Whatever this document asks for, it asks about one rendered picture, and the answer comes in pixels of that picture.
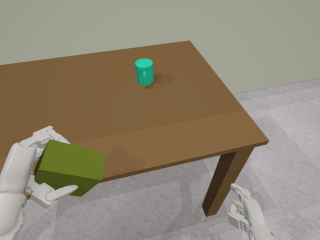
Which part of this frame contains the robot right forearm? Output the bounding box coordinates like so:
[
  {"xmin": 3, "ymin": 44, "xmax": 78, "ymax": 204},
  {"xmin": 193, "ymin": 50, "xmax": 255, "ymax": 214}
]
[{"xmin": 248, "ymin": 224, "xmax": 277, "ymax": 240}]

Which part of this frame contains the robot left forearm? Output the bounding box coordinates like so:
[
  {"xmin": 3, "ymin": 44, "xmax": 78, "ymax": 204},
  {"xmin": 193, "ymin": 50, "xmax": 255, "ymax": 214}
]
[{"xmin": 0, "ymin": 192, "xmax": 28, "ymax": 240}]

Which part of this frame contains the table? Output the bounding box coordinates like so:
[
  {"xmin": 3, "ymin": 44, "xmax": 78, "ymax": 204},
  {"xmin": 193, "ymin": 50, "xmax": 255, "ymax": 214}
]
[{"xmin": 0, "ymin": 40, "xmax": 269, "ymax": 217}]

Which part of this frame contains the robot right hand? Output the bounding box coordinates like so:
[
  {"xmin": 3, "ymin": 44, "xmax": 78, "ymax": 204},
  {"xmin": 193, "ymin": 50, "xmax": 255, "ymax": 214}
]
[{"xmin": 228, "ymin": 183, "xmax": 267, "ymax": 233}]

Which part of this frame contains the sponge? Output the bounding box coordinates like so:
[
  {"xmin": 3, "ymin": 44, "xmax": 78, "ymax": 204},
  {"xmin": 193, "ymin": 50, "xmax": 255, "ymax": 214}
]
[{"xmin": 34, "ymin": 139, "xmax": 106, "ymax": 197}]

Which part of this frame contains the robot left hand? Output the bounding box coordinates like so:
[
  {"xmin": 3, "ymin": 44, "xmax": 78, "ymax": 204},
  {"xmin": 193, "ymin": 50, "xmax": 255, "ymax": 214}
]
[{"xmin": 0, "ymin": 126, "xmax": 79, "ymax": 209}]

